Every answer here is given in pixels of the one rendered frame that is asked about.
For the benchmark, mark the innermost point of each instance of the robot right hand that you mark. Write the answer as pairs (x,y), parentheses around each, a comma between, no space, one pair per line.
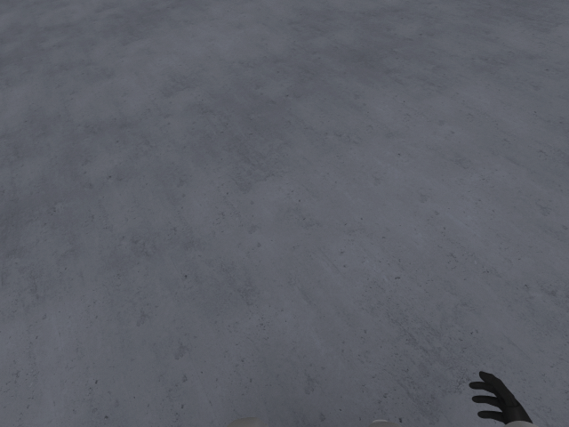
(504,400)

